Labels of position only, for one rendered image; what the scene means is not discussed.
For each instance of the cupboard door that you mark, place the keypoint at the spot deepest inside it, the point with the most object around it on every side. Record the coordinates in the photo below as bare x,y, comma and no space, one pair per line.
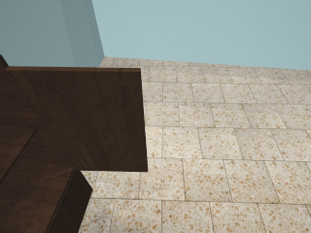
95,114

